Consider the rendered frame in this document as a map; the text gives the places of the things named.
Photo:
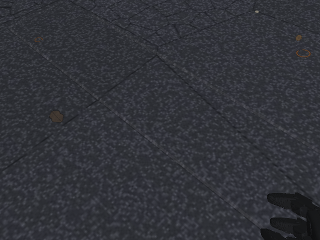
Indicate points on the right robot hand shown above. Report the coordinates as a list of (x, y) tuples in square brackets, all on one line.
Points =
[(302, 206)]

